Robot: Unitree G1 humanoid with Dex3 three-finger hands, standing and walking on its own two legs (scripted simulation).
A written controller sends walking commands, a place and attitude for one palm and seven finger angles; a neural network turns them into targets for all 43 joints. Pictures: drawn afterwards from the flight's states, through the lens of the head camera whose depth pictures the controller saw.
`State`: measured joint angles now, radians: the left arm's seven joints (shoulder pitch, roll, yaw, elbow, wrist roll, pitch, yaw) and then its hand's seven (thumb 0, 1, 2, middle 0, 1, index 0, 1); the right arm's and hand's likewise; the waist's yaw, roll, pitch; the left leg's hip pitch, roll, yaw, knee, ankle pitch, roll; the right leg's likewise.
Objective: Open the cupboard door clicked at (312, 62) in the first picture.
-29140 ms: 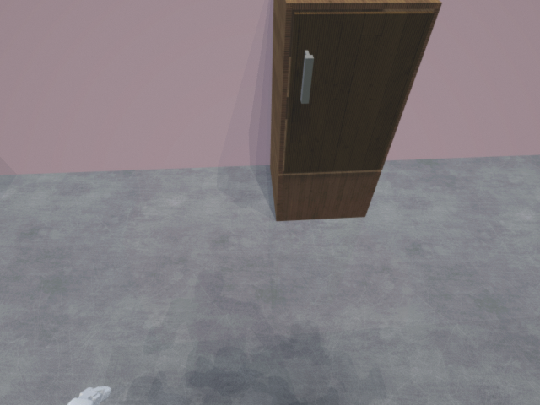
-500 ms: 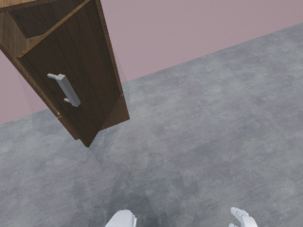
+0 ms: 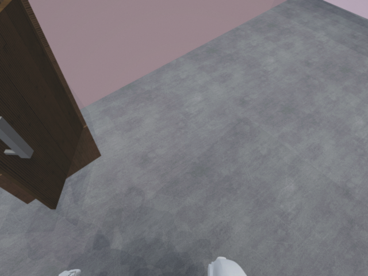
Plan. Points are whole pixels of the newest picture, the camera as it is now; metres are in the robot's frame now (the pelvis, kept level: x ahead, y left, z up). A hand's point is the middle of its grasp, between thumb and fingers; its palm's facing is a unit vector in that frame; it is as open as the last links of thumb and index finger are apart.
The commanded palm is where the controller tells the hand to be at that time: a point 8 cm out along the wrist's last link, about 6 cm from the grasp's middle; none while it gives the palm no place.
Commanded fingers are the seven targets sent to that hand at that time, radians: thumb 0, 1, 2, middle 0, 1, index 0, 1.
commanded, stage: walk to a spot facing it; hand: left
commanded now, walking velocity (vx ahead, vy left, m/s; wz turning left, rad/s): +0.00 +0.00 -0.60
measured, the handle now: (3, 138) +0.38 +0.48 -0.01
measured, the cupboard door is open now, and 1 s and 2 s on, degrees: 45 45 45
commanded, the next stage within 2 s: turn to face it in 1.68 s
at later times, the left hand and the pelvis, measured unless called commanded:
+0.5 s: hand (130, 254) +0.17 +0.14 -0.18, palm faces -0.25 -0.95 -0.17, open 7.4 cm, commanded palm none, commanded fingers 0.00 0.90 0.90 -0.20 -0.30 -0.20 -0.30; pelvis +0.11 -0.03 +0.00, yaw -18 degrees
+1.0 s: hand (207, 149) +0.51 -0.05 -0.17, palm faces -0.62 -0.77 -0.18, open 7.4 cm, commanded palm none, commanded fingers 0.00 0.90 0.90 -0.20 -0.30 -0.20 -0.30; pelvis +0.29 -0.11 -0.01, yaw -33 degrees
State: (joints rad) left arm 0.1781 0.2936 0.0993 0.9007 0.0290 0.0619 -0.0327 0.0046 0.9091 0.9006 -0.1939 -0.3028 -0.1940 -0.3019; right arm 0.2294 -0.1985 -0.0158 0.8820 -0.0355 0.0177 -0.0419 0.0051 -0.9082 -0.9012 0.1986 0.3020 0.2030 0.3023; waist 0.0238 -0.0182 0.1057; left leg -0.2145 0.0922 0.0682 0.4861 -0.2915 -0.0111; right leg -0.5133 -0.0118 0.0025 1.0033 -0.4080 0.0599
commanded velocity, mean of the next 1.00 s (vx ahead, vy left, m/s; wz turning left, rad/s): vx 0.34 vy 0.00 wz -0.48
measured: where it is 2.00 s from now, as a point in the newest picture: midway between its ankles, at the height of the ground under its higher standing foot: (263, 190)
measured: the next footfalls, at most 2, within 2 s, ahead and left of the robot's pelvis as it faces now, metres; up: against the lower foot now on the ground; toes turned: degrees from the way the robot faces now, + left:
right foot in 0.14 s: +0.04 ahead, -0.14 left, +0.00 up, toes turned -11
left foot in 0.54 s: +0.27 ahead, +0.05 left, +0.00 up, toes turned -16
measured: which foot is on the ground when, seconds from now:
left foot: down 0.00-0.14, up 0.16-0.52, down 0.54-1.00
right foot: up 0.00-0.12, down 0.14-0.54, up 0.56-1.00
